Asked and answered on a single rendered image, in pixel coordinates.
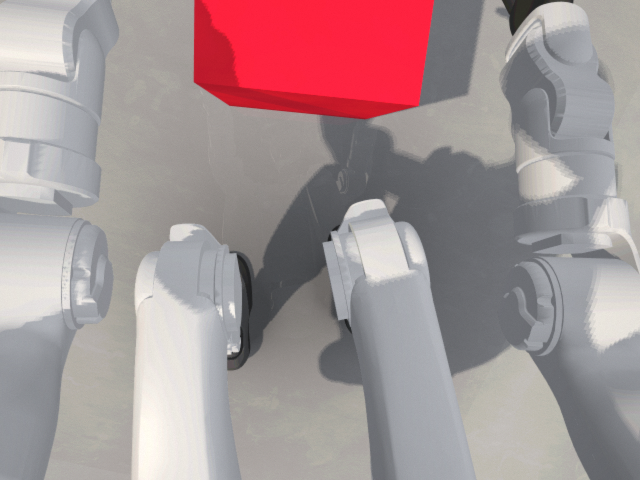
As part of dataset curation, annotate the robot right hand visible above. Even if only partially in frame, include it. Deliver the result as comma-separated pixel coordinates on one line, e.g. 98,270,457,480
502,0,573,36

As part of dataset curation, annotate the right robot forearm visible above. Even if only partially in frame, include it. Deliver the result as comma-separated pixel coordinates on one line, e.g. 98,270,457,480
499,2,640,275

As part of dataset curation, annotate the left robot upper arm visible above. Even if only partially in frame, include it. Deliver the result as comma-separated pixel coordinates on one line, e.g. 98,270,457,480
0,213,114,480

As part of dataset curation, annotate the carton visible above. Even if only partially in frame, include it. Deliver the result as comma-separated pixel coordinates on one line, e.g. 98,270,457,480
194,0,434,119

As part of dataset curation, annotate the left robot forearm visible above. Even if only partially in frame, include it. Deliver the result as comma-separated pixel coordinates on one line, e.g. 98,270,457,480
0,0,119,216

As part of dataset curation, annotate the right robot thigh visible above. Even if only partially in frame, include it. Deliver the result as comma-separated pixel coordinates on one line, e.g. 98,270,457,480
322,215,477,480

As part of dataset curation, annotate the robot right shin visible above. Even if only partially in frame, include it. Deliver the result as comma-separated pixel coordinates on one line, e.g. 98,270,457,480
337,199,430,320

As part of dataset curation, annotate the right robot upper arm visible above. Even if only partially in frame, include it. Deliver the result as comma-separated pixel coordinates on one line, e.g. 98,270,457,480
498,256,640,480

